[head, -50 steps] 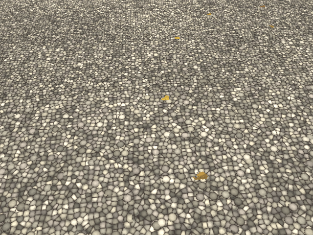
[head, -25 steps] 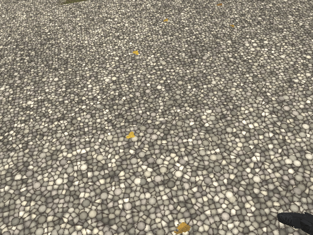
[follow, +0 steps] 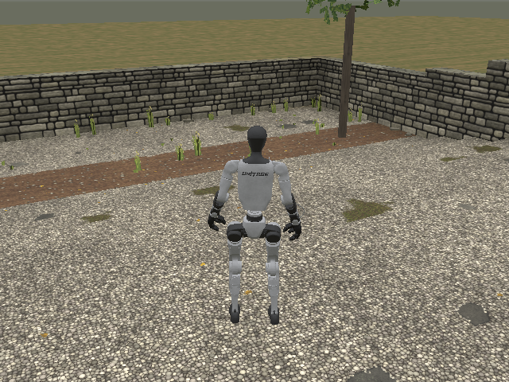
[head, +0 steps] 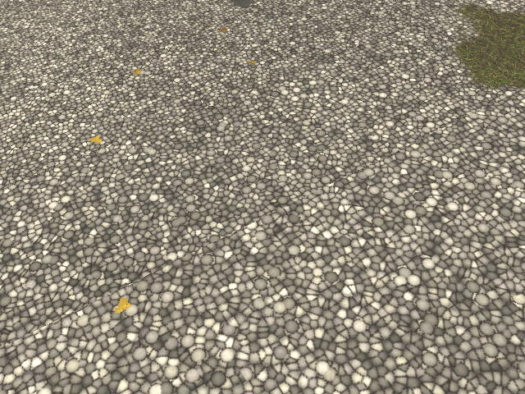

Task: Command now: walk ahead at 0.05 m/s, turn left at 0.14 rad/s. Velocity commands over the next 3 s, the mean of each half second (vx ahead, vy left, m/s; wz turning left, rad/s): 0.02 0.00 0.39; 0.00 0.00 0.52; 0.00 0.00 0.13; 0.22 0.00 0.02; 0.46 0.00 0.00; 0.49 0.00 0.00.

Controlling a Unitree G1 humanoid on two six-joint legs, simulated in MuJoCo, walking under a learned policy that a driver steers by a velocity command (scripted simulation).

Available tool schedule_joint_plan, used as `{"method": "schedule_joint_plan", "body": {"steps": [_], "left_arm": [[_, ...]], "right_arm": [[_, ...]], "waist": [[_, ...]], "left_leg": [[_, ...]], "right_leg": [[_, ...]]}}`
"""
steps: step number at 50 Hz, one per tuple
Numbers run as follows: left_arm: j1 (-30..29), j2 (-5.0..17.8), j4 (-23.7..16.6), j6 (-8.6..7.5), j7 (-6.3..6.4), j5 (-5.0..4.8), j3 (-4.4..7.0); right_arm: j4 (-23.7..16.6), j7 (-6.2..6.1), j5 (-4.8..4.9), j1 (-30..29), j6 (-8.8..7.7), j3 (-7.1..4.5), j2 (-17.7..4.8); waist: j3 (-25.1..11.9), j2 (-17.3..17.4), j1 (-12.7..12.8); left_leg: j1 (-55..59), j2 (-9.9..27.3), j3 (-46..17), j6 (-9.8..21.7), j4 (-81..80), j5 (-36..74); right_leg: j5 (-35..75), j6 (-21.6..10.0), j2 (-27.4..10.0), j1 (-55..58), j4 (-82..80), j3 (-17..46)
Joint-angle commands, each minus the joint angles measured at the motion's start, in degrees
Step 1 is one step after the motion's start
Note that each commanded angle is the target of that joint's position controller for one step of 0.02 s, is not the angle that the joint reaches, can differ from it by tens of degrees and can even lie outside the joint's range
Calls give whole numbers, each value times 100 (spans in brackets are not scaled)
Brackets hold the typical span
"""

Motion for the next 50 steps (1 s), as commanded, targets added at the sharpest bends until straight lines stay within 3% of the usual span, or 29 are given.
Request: {"method": "schedule_joint_plan", "body": {"steps": [1, 2, 4, 8, 10, 12, 13, 14, 15, 16, 17, 18, 19, 20, 23, 26, 29, 33, 36, 37, 38, 39, 40, 41, 43, 45, 47, 50], "left_arm": [[167, 1101, -275, -10, 66, 85, 291], [-60, 963, -332, -50, 51, 66, 275], [-53, 1020, -313, -124, 80, 16, 322], [-49, 930, -309, -190, 194, -82, 342], [-260, 969, -319, -156, 215, -131, 375], [-460, 979, -291, -91, 222, -210, 399], [-264, 892, -191, -79, 208, -230, 400], [1, 621, -200, -80, 194, -93, 353], [-664, 415, -576, -101, 228, -11, 247], [-764, 597, -529, -127, 243, -45, 298], [-658, 687, -446, -133, 231, -104, 335], [-555, 722, -311, -137, 258, -90, 369], [-549, 796, -276, -133, 291, -58, 400], [-484, 758, -240, -140, 291, -69, 407], [-354, 579, -194, -181, 250, -128, 360], [-494, 508, -219, -228, 221, -120, 317], [-521, 550, -219, -281, 151, -140, 317], [-418, 651, -208, -396, 50, -175, 347], [-68, 669, -125, -492, -41, -189, 376], [119, 734, -56, -510, -55, -171, 410], [248, 1057, -72, -493, -29, -87, 486], [0, 1489, -173, -418, 16, 15, 546], [38, 1303, -219, -427, -10, 165, 513], [-195, 1001, -315, -443, 9, 113, 416], [-501, 723, -367, -417, 45, -45, 324], [-360, 756, -303, -374, 71, -73, 292], [-134, 812, -235, -328, 86, -38, 304], [-169, 973, -214, -275, 50, -74, 341]], "right_arm": [[-415, 38, -6, -54, -102, -26, -450], [-415, -16, 23, -181, -53, -97, -691], [-391, -112, 26, -153, 58, -182, -800], [-540, -65, 100, -9, 166, -232, -617], [-568, -18, 119, 59, 207, -240, -552], [-518, 34, 100, 306, 243, -266, -531], [-546, 27, 53, 344, 253, -314, -651], [-662, -57, 16, 390, 236, -467, -1258], [-713, -21, -137, 648, 184, -544, -1719], [-760, -1, -219, 773, 67, -466, -1509], [-812, -30, -167, 505, -3, -427, -1376], [-871, -89, -48, 231, -8, -428, -1319], [-920, -152, 54, 43, 21, -389, -1210], [-940, -205, 83, 7, 69, -354, -1138], [-1016, -291, 66, 115, 146, -368, -1138], [-1087, -347, 84, 131, 213, -416, -1224], [-1193, -341, 68, 29, 267, -453, -1285], [-1319, -279, 77, -120, 324, -475, -1296], [-1420, -293, 161, -333, 382, -467, -1245], [-1464, -317, 195, -374, 400, -448, -1173], [-1506, -326, 151, -206, 395, -385, -945], [-1548, -298, 116, 168, 351, -340, -724], [-1567, -282, 66, 109, 286, -488, -1200], [-1457, -268, 95, 190, 291, -601, -1482], [-1258, -295, 93, 287, 408, -597, -1272], [-1336, -272, 111, 167, 443, -494, -943], [-1464, -267, 130, -61, 416, -415, -771], [-1557, -222, 61, -213, 390, -287, -569]], "waist": [[-749, -1219, 64], [-433, -1135, 113], [-223, -1251, 205], [-453, -1054, 264], [-583, -880, 217], [-657, -792, 51], [-590, -491, 64], [-655, 900, 271], [-577, 1995, -67], [-865, 1117, -210], [-797, 770, -45], [-736, 432, 72], [-684, 405, 121], [-748, 480, 183], [-865, 563, 181], [-807, 654, 98], [-677, 831, 60], [-682, 949, 50], [-756, 947, 278], [-781, 864, 375], [-934, 292, 292], [-777, -1245, -108], [-740, -1423, 79], [-643, -944, 18], [-450, -682, -3], [-370, -740, 115], [-495, -897, 278], [-681, -1056, 371]], "left_leg": [[-256, 81, -223, -68, 221, -1177], [-252, 10, -159, -112, 471, -857], [-592, -61, -88, -95, 983, -757], [-935, 141, -187, -5, 2051, -1847], [-720, 141, -64, 26, 1726, -1547], [-88, -63, 183, 128, 747, -513], [253, -80, -79, 276, 116, 276], [907, 886, -1686, 697, -509, 2027], [1259, 2026, -3551, 1873, -939, 3244], [1512, 2099, -3488, 2135, -898, 3057], [1514, 1853, -2975, 1896, -740, 2895], [1484, 1553, -2600, 1590, -671, 2589], [1457, 1433, -2451, 1421, -658, 2509], [1297, 1258, -2278, 1343, -682, 2552], [1408, 1043, -2126, 1316, -723, 2383], [1390, 958, -2273, 1291, -749, 1670], [975, 898, -2528, 1313, -807, 964], [818, 859, -3004, 1305, -672, 1098], [815, 667, -3231, 1090, -344, 1374], [584, 476, -3151, 879, -165, 1032], [19, 140, -2776, 570, 486, -92], [-1117, -849, -1609, 187, 1662, -2182], [-1521, -662, -1267, -94, 3058, -2789], [-1522, -423, -1327, -218, 3728, -2382], [-1611, -355, -1200, -420, 4198, -1694], [-1582, -384, -1028, -538, 4080, -1428], [-1523, -329, -880, -591, 3414, -1415], [-779, -121, -622, -549, 2165, -1605]], "right_leg": [[38, -983, -1338, 644, -1096, 1090], [-567, -865, -1073, 439, -1169, 892], [-240, -788, -1088, 467, -1117, 767], [2228, -1213, -1731, 855, -679, 856], [2553, -1151, -1699, 912, -459, 624], [2213, -865, -1476, 689, -70, 200], [1493, -543, -1222, 421, 381, -110], [-48, 43, -595, -481, 1793, -796], [-2679, 329, 385, -1832, 2969, -509], [-2848, 295, 258, -2037, 3843, 184], [-2425, 237, 153, -2151, 4071, 294], [-1957, 237, 76, -2221, 3956, 299], [-1576, 266, 2, -2250, 3770, 347], [-1334, 315, 42, -1985, 3728, 318], [-897, 419, 201, -1818, 3212, 239], [-698, 503, 250, -1639, 2283, 279], [-691, 509, 318, -1177, 1629, 292], [-821, 407, 448, -640, 907, 295], [-240, 242, 502, 36, -359, 215], [398, 138, 358, 542, -962, 225], [782, -181, -503, 1207, -1123, 886], [2176, -933, -1621, 1556, -1164, 2136], [2398, -1653, -2259, 1148, -1268, 2760], [2099, -1620, -2014, 992, -1230, 2277], [1561, -1178, -1302, 903, -1135, 1310], [1901, -1224, -1085, 879, -1141, 879], [2080, -1318, -1085, 1223, -1084, 743], [2187, -1347, -1150, 1219, -970, 588]]}}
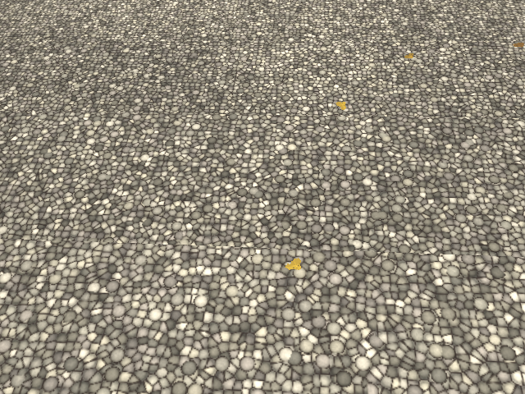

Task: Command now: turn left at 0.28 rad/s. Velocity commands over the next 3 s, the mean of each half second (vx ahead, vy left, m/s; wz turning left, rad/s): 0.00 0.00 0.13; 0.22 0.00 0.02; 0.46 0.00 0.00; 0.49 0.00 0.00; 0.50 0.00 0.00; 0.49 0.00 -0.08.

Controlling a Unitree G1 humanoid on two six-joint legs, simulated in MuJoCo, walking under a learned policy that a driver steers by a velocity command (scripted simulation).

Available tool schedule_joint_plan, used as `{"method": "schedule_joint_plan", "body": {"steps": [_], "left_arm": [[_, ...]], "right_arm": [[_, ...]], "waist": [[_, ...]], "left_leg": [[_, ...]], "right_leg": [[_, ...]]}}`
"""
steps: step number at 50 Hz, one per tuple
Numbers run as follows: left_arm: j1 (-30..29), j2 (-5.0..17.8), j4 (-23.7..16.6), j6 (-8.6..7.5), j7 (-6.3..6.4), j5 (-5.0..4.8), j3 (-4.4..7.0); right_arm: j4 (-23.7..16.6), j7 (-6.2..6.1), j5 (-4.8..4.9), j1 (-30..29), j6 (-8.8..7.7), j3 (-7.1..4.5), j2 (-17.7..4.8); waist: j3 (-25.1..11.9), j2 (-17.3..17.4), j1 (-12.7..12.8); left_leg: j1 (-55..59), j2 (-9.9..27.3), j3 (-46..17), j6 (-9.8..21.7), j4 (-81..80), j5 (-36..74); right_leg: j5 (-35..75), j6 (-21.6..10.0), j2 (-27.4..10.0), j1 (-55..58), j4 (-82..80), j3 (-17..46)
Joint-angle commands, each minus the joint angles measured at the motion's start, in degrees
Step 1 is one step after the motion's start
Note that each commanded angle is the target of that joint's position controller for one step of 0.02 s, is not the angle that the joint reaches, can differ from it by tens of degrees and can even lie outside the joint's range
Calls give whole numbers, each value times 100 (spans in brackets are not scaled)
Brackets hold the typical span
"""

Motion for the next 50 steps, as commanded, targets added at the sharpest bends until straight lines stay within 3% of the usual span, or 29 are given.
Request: {"method": "schedule_joint_plan", "body": {"steps": [1, 4, 5, 6, 7, 8, 9, 10, 12, 13, 14, 16, 23, 29, 31, 33, 35, 38, 39, 41, 42, 43, 44, 45, 46, 47, 48, 49, 50], "left_arm": [[-183, 1107, -337, -14, -20, -41, 271], [-187, 1108, -254, 15, -74, -149, 226], [-141, 1012, -198, 8, -80, -193, 179], [157, 855, -73, -43, -101, -159, 110], [279, 538, -123, -102, -147, 90, -9], [169, 379, -244, -122, -118, 100, -65], [-71, 696, -195, -89, -73, 74, -12], [-138, 695, -155, -90, -75, 57, -3], [-122, 749, -54, -57, -46, 95, -3], [-46, 777, -30, -56, -60, 73, -14], [62, 863, 82, -69, -80, 36, 8], [44, 762, 189, -88, -100, 29, -12], [148, 761, 545, -112, -39, 7, -19], [188, 800, 823, -94, 14, -13, -21], [257, 738, 940, -73, 33, -45, -30], [19, 677, 845, -120, 33, -103, -37], [-315, 664, 645, -271, -17, -189, -39], [-263, 703, 628, -501, -196, -293, -17], [-83, 663, 733, -548, -251, -283, -23], [878, 627, 1253, -574, -308, -190, 29], [1416, 746, 1468, -549, -302, -160, 91], [2019, 1225, 1510, -548, -252, -146, 199], [2146, 1598, 1470, -598, -322, -87, 244], [1619, 1228, 1310, -655, -324, -88, 126], [1274, 952, 1193, -675, -307, -112, 54], [1168, 151, 1014, -855, -271, 589, -235], [1152, -22, 1084, -899, -253, 588, -299], [990, 33, 988, -877, -241, 510, -332], [969, 174, 963, -851, -256, 417, -316]], "right_arm": [[-564, 41, -31, -308, -109, 56, -128], [-413, 80, -21, 27, -112, 30, -186], [-315, 92, -46, 223, -121, 33, -168], [-343, 71, -84, 253, -126, 26, -318], [-418, 1, -135, 405, -126, -24, -723], [-382, 34, -254, -6, -166, 55, -612], [-516, 80, -261, -342, -248, 137, -253], [-429, 89, -278, -411, -310, 194, -99], [-348, 81, -215, -359, -381, 162, -238], [-304, 72, -215, -302, -392, 190, -202], [-291, 71, -218, -175, -383, 220, -112], [-238, 75, -214, -111, -387, 232, -112], [-121, 54, -180, -136, -368, 231, -58], [102, 48, -166, -65, -370, 211, -38], [224, 11, -130, 86, -335, 167, -130], [301, -12, -78, 374, -306, 65, -444], [389, -33, -36, 642, -399, 18, -602], [388, -41, 26, 549, -560, 30, -491], [337, -32, 64, 340, -561, 28, -500], [271, -5, 89, -6, -516, 36, -468], [240, 6, 19, -38, -529, 109, -212], [85, 22, -76, -149, -576, 245, 224], [-122, -30, 50, -117, -681, 172, 32], [-21, -22, 173, 73, -762, 96, -259], [74, 24, 193, 158, -821, 80, -324], [382, 117, -818, 242, -979, 207, 141], [366, 148, -875, 226, -1004, 198, 267], [372, 199, -770, 173, -1005, 223, 311], [393, 253, -601, 95, -998, 204, 255]], "waist": [[-748, -1336, 116], [-728, -1280, -38], [-690, -1186, -151], [-758, -906, -112], [-1093, 271, 58], [-923, 1240, 217], [-684, 822, 68], [-629, 764, 111], [-496, 728, 45], [-446, 669, 79], [-386, 369, 16], [-290, 118, -1], [-393, -108, 12], [-411, -122, 25], [-458, 45, -19], [3, 515, -230], [484, 902, -361], [412, 758, -224], [279, 595, -81], [-143, 354, 404], [-297, 82, 588], [-448, -1221, 761], [-393, -1961, 700], [23, -1188, 449], [293, -952, 307], [218, -1303, 398], [271, -1049, 209], [140, -727, 50], [72, -646, 34]], "left_leg": [[330, 128, 362, 14, -1109, -112], [1138, 36, 621, 202, -2645, 793], [1653, -18, 677, 353, -3520, 1496], [2326, 229, 273, 523, -3843, 2183], [3052, 1327, -997, 834, -3737, 3814], [2070, 1890, -1401, 1644, -3653, 3641], [1764, 1585, -1230, 1753, -3764, 2827], [1723, 1289, -965, 1500, -3740, 2324], [1612, 972, -743, 1138, -3684, 1852], [1488, 891, -677, 1041, -3682, 1800], [1422, 777, -565, 954, -3701, 1641], [1473, 685, -493, 911, -3599, 1667], [1647, 583, -358, 940, -3471, 2291], [1666, 494, -238, 906, -3442, 2467], [1671, 451, -298, 1018, -3628, 868], [1538, 938, -1164, 1426, -4239, -1473], [1426, 1637, -2229, 1868, -4778, -2017], [1929, 1881, -2204, 1915, -4740, -1069], [1779, 1692, -1796, 1775, -4639, -638], [822, 1068, -802, 1427, -4036, 110], [287, 743, -371, 1201, -3300, 378], [-581, 75, 427, 715, -1308, 195], [-1540, -278, 227, 606, 38, -827], [-1978, 153, -204, 709, 744, -545], [-2173, 392, -174, 819, 854, 105], [-2271, 20, -617, 1152, 1475, 569], [-2275, 112, -620, 1313, 1253, 980], [-2085, 168, -476, 1319, 957, 1363], [-1994, 169, -309, 1243, 795, 1656]], "right_leg": [[2338, -1271, -1239, 739, -510, 907], [2225, -1163, -1209, 558, -254, 902], [2023, -970, -1112, 336, -123, 816], [1493, -569, -961, -70, 22, 696], [98, -39, -490, -677, 951, 196], [-1402, 243, -214, -672, 732, 87], [-1195, 381, -257, -407, 809, 132], [-589, 378, -220, -287, 519, 123], [412, 406, -246, 4, 105, 203], [659, 386, -298, 163, 22, 230], [557, 337, -275, 206, 64, 172], [561, 324, -252, 194, -14, 155], [768, 397, -278, 333, -121, 161], [849, 387, -287, 436, -127, 151], [-180, 355, -38, 295, 156, -154], [-1078, 239, 193, -620, 943, -382], [-1401, -23, 9, -1368, 1659, -62], [-1799, -410, -322, -1774, 1669, 239], [-1365, -469, -272, -1259, 1153, 112], [217, -353, 214, 807, 196, -382], [203, -323, 106, 1610, 131, -109], [-792, -739, -1147, 2207, -822, 1818], [-1632, -1515, -2091, 2286, -1601, 3983], [-2144, -1576, -2127, 2036, -1652, 3860], [-2057, -1356, -1856, 1900, -1646, 3228], [-2175, -1356, -1403, 1681, -1734, 2627], [-1556, -1234, -1283, 1564, -1766, 2179], [-1043, -1185, -1158, 1430, -1884, 1806], [-670, -1187, -1050, 1358, -1951, 1472]]}}
Over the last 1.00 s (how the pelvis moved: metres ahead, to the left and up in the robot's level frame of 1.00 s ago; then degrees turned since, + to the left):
0.03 -0.01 0.01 32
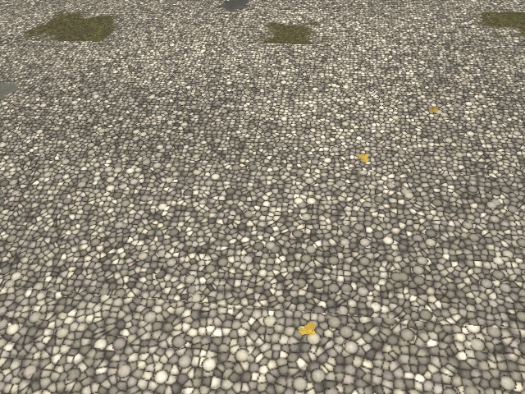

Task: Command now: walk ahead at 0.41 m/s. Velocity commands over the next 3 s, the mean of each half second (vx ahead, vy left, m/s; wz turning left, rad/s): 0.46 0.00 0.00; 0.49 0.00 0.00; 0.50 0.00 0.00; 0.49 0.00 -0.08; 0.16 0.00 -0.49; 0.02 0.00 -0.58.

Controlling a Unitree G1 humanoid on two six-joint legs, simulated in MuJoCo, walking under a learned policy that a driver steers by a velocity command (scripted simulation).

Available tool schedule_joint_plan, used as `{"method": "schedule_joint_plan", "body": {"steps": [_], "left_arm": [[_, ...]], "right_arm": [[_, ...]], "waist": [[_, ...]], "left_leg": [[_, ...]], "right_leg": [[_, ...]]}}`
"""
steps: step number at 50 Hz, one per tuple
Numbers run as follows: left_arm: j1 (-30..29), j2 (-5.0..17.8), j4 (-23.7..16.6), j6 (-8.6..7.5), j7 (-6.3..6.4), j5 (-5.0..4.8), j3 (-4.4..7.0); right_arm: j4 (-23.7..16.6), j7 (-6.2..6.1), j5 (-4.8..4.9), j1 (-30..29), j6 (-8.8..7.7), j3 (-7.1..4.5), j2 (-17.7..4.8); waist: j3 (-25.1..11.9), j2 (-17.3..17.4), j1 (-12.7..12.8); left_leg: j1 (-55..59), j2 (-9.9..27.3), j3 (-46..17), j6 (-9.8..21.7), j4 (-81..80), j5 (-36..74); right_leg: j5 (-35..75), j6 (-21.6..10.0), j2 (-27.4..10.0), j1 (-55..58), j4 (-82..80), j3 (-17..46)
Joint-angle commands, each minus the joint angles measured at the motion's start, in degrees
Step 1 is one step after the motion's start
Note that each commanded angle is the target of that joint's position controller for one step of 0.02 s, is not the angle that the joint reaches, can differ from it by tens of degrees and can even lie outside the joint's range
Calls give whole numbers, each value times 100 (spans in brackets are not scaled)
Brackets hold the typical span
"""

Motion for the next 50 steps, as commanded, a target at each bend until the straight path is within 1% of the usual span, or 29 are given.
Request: {"method": "schedule_joint_plan", "body": {"steps": [1, 4, 7, 13, 15, 17, 18, 19, 20, 21, 22, 23, 24, 25, 27, 30, 32, 34, 36, 38, 40, 41, 42, 43, 44, 45, 46, 48, 50], "left_arm": [[-48, 462, -349, -89, -14, 73, -41], [568, 471, -154, -22, -137, 149, -82], [874, 441, -9, 28, -238, 54, -120], [1124, 640, 280, 147, -309, 82, -20], [980, 905, 249, 154, -289, 131, 91], [1005, 1073, 208, 163, -307, 204, 189], [1724, 592, 211, 134, -284, 319, 55], [2013, 153, 45, 65, -428, 392, -182], [568, 472, -197, 102, -517, -14, 28], [-113, 477, -449, 55, -435, -145, 96], [-322, 578, -475, 40, -274, 6, 113], [-311, 347, -528, 89, -166, 198, 32], [-273, 27, -548, 181, -146, 242, -68], [-155, -110, -552, 280, -152, 220, -100], [-156, 30, -561, 381, -191, 95, -100], [-725, 118, -674, 394, -233, 68, -130], [-1201, 131, -797, 449, -236, 49, -141], [-1481, 341, -861, 435, -216, 37, -62], [-1808, 383, -925, 417, -215, 35, -30], [-2062, 473, -995, 363, -170, -5, 10], [-1950, 596, -976, 235, -118, -145, 77], [-1562, 797, -881, 138, -76, -243, 173], [-551, 1189, -641, 58, -26, -242, 309], [801, 1452, -440, 101, -59, -261, 330], [1666, 1129, -87, 89, -57, -56, 351], [1197, 1122, -47, 17, -45, -70, 388], [404, 827, -183, 44, -17, -99, 303], [-151, 129, -307, 104, 33, -100, 72], [-352, -35, -369, 65, 87, -23, 61]], "right_arm": [[-379, 169, 34, -491, -162, -10, -200], [-441, 275, 54, -873, -59, 80, -70], [-549, 344, 80, -1501, 41, 239, 216], [-762, 364, 115, -2221, 150, 212, 6], [-767, 314, 172, -2111, 170, 135, -171], [-395, 197, 302, -972, 132, -23, -516], [10, 166, 315, 302, 95, -46, -666], [373, 104, 355, 1855, 57, -53, -708], [871, 59, 37, 2830, -28, -44, -537], [795, 48, 52, 1870, -181, -135, -767], [618, 30, 134, 834, -209, -10, -326], [568, 13, 222, 396, -211, 181, 203], [504, 13, 260, 58, -220, 276, 497], [460, 29, 263, -128, -242, 293, 518], [401, 46, 213, -178, -356, 205, 221], [472, 169, 12, 144, -391, 154, -36], [641, 270, 62, 558, -390, 149, -104], [765, 336, 105, 916, -364, 127, -222], [816, 406, 18, 1040, -267, 144, -205], [834, 390, 41, 1033, -201, 124, -242], [816, 326, 90, 881, -164, 87, -375], [802, 284, 75, 842, -183, 71, -433], [741, 267, 35, 920, -227, 135, -220], [690, 312, -137, 1968, -316, 397, 635], [635, 384, 54, 1069, -299, 242, 32], [513, 298, 151, 507, -280, 186, -70], [510, 175, 111, 296, -265, 174, -158], [409, 92, -117, 210, -203, 300, 150], [413, 150, -57, 183, -92, 339, 318]], "waist": [[420, -665, -53], [325, -578, 25], [353, -591, 153], [515, -760, -3], [301, -863, -250], [-252, -679, -721], [-1523, -86, -724], [-2733, 876, -1200], [-1913, 337, -1680], [-369, 143, -1250], [83, -54, -855], [-118, -103, -485], [-42, -145, -208], [-26, -104, 16], [73, -9, 42], [85, -103, -144], [96, 26, -277], [101, 103, -361], [112, 197, -437], [204, 170, -445], [145, 141, -254], [-147, 75, -88], [-914, -552, 168], [-2618, -2128, 270], [-1751, -1301, 909], [-582, -845, 731], [-174, -381, 379], [-262, -286, -99], [-274, -289, -217]], "left_leg": [[-1818, 212, -101, 14, -95, 1002], [-2056, 443, 301, -402, -787, 1654], [-1623, 493, 774, -538, -1995, 1913], [-1128, 199, 894, -22, -3113, 1714], [-202, -71, 1117, 119, -3101, 1501], [1847, -286, 1217, 332, -3134, 1872], [4624, 433, 438, 1056, -2469, 2817], [6961, 2123, -2347, 2383, -3432, 2088], [6082, 2085, -3022, 1812, -4318, 1290], [4344, 2033, -2403, 1301, -4712, 276], [2828, 1895, -1866, 1246, -5055, 198], [2097, 1715, -1402, 1195, -5286, 654], [1488, 1617, -1106, 1148, -5489, 943], [1068, 1520, -911, 1110, -5660, 901], [763, 1276, -429, 1081, -5891, 731], [544, 1143, 86, 1027, -5854, 1767], [835, 1167, 154, 985, -5698, 2252], [1559, 1259, 112, 933, -5392, 2715], [1795, 1316, 159, 798, -5178, 2469], [2261, 1513, 23, 674, -5007, 2241], [2394, 1481, 95, 486, -4559, 2599], [2085, 1226, 261, 289, -4044, 3180], [1398, 643, 708, -111, -2645, 2447], [-540, -307, 729, -641, -648, -1396], [-1948, -361, 96, -456, 841, -2039], [-2345, -15, -206, -221, 1341, -1338], [-2074, 355, -143, -180, 1317, -702], [-1330, 775, -210, -203, 980, 2], [-1143, 791, -101, -301, 469, 241]], "right_leg": [[105, -882, -1300, 740, -1620, 1448], [2059, -1074, -1326, 859, -1546, 962], [3276, -1091, -1196, 621, -1565, 575], [4161, -881, -1491, 1223, -1349, 504], [5613, -705, -1460, 1117, -963, 303], [6590, -268, -1123, 458, 490, -7], [5162, 87, -716, -1038, 2124, 5], [448, 508, 336, -3073, 4528, 254], [-1284, 265, 437, -3744, 6030, 892], [-936, -3, -102, -4201, 6182, 1074], [-523, -135, -511, -3723, 5716, 1065], [-346, -243, -719, -3089, 5263, 1055], [-292, -236, -852, -2705, 5007, 981], [-526, -197, -882, -2488, 4766, 910], [-326, -40, -881, -2628, 4101, 626], [1095, 89, -848, -2471, 2708, 293], [1696, 113, -730, -2424, 2117, 223], [1928, 152, -605, -2698, 1617, 323], [1702, 104, -505, -2598, 1596, 237], [1334, -11, -467, -2638, 1300, 254], [1368, -211, -279, -1927, 828, 36], [1718, -381, -124, -892, 853, -29], [2657, -900, -531, 799, 1102, 530], [2446, -2423, -2117, 3799, 382, 3201], [1015, -2098, -2096, 3612, -301, 4244], [423, -1610, -2017, 2382, -449, 3601], [682, -1476, -1926, 1191, -572, 3102], [1791, -1449, -1751, 85, -778, 2398], [1795, -1357, -1366, -336, -947, 1746]]}}
Over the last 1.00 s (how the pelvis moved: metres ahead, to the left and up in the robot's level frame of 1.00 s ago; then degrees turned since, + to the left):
0.10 -0.02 0.00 2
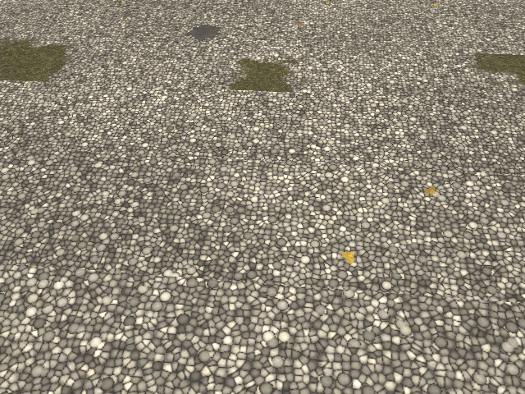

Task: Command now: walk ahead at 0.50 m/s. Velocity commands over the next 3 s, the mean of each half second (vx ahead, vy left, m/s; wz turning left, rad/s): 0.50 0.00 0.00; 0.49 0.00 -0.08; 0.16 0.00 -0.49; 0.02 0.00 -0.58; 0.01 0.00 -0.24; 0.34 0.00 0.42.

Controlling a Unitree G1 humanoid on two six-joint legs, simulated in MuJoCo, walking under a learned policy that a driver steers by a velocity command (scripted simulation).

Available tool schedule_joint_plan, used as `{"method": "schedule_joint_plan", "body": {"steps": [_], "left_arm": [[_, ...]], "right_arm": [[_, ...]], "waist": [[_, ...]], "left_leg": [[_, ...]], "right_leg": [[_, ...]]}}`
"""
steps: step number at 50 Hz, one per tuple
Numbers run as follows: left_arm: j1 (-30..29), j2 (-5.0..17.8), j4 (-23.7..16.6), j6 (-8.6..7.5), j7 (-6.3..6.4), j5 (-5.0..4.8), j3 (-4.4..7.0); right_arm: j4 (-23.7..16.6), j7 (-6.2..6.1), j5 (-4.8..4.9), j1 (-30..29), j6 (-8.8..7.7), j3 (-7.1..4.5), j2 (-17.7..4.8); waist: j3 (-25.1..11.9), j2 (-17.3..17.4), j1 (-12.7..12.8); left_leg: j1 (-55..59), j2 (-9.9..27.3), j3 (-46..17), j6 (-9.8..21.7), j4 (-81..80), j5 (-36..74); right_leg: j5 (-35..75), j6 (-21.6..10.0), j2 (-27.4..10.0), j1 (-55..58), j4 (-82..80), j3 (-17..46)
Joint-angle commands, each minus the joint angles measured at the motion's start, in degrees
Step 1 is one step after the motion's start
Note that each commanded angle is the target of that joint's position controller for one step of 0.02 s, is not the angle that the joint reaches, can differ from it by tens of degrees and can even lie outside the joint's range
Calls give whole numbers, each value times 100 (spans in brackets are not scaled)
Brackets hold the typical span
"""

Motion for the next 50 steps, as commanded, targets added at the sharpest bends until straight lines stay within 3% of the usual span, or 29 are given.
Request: {"method": "schedule_joint_plan", "body": {"steps": [1, 3, 5, 7, 10, 11, 13, 16, 18, 20, 23, 24, 25, 26, 27, 28, 29, 30, 31, 32, 33, 34, 38, 42, 45, 47, 48, 49, 50], "left_arm": [[219, 13, -189, -128, 54, 87, 1], [731, 186, 85, -112, -30, 173, 38], [1065, 236, 216, -71, -93, 253, 51], [1240, -14, 398, -89, -70, 289, -54], [1594, -140, 450, -140, 54, 72, -205], [1739, -100, 492, -105, 40, 127, -244], [1986, -203, 586, -44, -47, 167, -362], [2433, -190, 783, -92, -29, 105, -436], [2643, -100, 888, -75, 29, 22, -422], [2448, 53, 888, -49, -26, 42, -382], [2382, 269, 879, 22, -34, -68, -269], [2113, 437, 870, 95, -105, -35, -218], [2193, 446, 933, 170, -306, 152, -213], [2921, -252, 977, 133, -517, 238, -331], [2800, -252, 775, 103, -580, 142, -370], [1505, 267, 178, 60, -621, -23, -197], [716, 156, -138, 2, -584, -59, -231], [426, 212, -247, -43, -450, -31, -168], [284, 125, -246, -96, -273, 124, -167], [105, -17, -223, -44, -218, 215, -182], [158, -145, -89, 21, -266, 215, -189], [49, -169, -167, 88, -298, 165, -198], [-288, -76, -347, 229, -328, 94, -336], [-1144, 430, -547, 212, -308, 43, -177], [-1735, 553, -737, 166, -307, 19, -67], [-1759, 735, -806, 69, -255, -39, 72], [-1454, 957, -738, -43, -223, -124, 193], [-607, 1250, -537, -116, -212, -208, 273], [870, 1443, -326, -91, -191, -198, 331]], "right_arm": [[-206, 24, 57, 205, 57, 21, -28], [-297, 100, 2, -130, 105, -7, -95], [-269, 192, -159, -87, 141, 105, 163], [-397, 229, -103, -436, 95, 93, -17], [-483, 171, -95, -908, 10, 126, -108], [-549, 159, -97, -1059, 50, 144, -17], [-667, 172, -120, -1116, 149, 144, 4], [-964, 139, -118, -1707, 195, 119, -105], [-1078, 161, -82, -2077, 220, 181, -6], [-943, 167, 6, -2071, 181, 143, -159], [-670, 120, -10, -1746, 207, 60, -371], [-268, 73, 39, -763, 186, -34, -519], [290, -23, 88, 875, 110, -210, -872], [403, 33, 79, 2280, 99, -398, -1359], [524, 201, 24, 2794, 124, -461, -1465], [663, 242, -55, 2797, 170, -464, -1376], [414, 144, -32, 1966, 207, -426, -1084], [115, 137, 60, 1087, 201, -297, -841], [-147, 41, 43, 500, 87, -85, -185], [-199, 54, -8, 382, 42, -27, -46], [-208, 28, 94, 409, 21, 6, 79], [-192, 42, 177, 430, -42, -82, -232], [-176, 203, 75, 238, -129, -302, -739], [2, 160, 0, 667, -49, -264, -476], [228, 60, 36, 1082, -26, -297, -578], [243, -14, 82, 1115, -11, -340, -695], [134, -22, 92, 1001, -25, -361, -748], [74, -36, 60, 1474, -47, -269, -371], [-20, 100, 35, 1617, -98, -91, -141]], "waist": [[-41, -348, -133], [164, -359, -3], [141, -358, 12], [291, -220, 102], [229, -222, 370], [299, -368, 432], [688, -484, 432], [983, -327, 649], [1173, -396, 858], [1174, -353, 774], [1180, -156, 603], [993, 114, 135], [463, 459, -387], [-1321, 1356, -554], [-2459, 1475, -855], [-1763, 713, -1181], [-669, -21, -965], [88, -246, -576], [378, -370, -159], [762, 90, 68], [755, -142, 70], [741, 121, 148], [453, -52, 197], [523, -85, -84], [689, 92, -315], [630, 130, -221], [308, 32, -85], [-857, -632, -105], [-1938, -1366, 492]], "left_leg": [[-1037, 435, -281, -72, -463, 620], [-1311, 454, -82, -195, -1167, 1248], [-1271, 507, -10, -165, -1105, 2163], [-2227, 695, -456, -157, -1538, 3090], [-2076, 640, -147, -189, -3066, 4483], [-1434, 528, 125, -174, -3198, 4913], [-987, 503, 191, -145, -2971, 4785], [-1622, 499, 104, -187, -3570, 4085], [-1717, 505, 165, -233, -4120, 3619], [-708, 543, 341, -148, -4310, 3669], [518, 552, 486, -58, -5179, 3547], [1562, 523, 586, -8, -5722, 3917], [3505, 513, 796, 134, -5707, 4832], [6852, 1234, 225, 1285, -3395, 7404], [8141, 2155, -1022, 2308, -2786, 8413], [7835, 2293, -1795, 2206, -3460, 6179], [6201, 2279, -1404, 1745, -4270, 3944], [4359, 2111, -1277, 1698, -4898, 2584], [2917, 1909, -1099, 1629, -5417, 2889], [1973, 1736, -900, 1664, -5712, 3030], [1287, 1584, -567, 1719, -6222, 2715], [1142, 1417, -472, 1727, -6253, 2606], [1327, 1469, -287, 1535, -6087, 3521], [2438, 1367, 107, 1127, -5721, 3220], [3214, 1462, 401, 826, -5550, 2696], [3252, 1312, 711, 590, -5044, 3216], [2802, 960, 1080, 317, -4373, 3868], [1662, 369, 1395, -158, -2967, 3029], [-33, -391, 1176, -522, -1301, -150]], "right_leg": [[938, -1140, -1485, 733, -1275, 1586], [913, -1171, -1431, 549, -1278, 1416], [805, -1137, -1366, 306, -934, 1305], [723, -1194, -1545, 798, -612, 1656], [292, -1002, -1155, 945, -45, 1274], [59, -939, -974, 352, 69, 1093], [-625, -1056, -1161, -322, 212, 1348], [-655, -1091, -1385, 660, 719, 1810], [-632, -1049, -1365, 1148, 1025, 1932], [-540, -877, -1283, 717, 1274, 1789], [114, -565, -1084, 954, 1905, 1664], [539, -411, -915, 875, 2873, 1431], [759, -129, -511, 191, 4174, 921], [-1167, 403, 2, -1711, 6525, 647], [-3796, 666, 326, -2572, 8379, 829], [-3770, 700, 434, -4086, 8991, 827], [-2742, 398, -317, -4404, 7953, 847], [-2239, 284, -684, -4003, 7305, 762], [-829, 164, -1099, -3135, 5478, 1079], [-604, 56, -1229, -2524, 4846, 968], [-230, 66, -1350, -1899, 3545, 825], [-241, 148, -1214, -1661, 2912, 569], [955, 145, -1041, -1075, 1498, 715], [1441, 57, -870, -1648, 1172, 665], [1117, -39, -692, -1637, 841, 421], [1007, -229, -368, -868, 669, 60], [1362, -405, -177, 225, 816, 9], [2282, -1020, -577, 2472, 1070, 879], [1986, -2008, -1855, 4547, 176, 3299]]}}
Over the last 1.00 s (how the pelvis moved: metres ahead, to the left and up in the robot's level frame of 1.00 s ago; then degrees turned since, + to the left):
0.57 -0.05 -0.01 -1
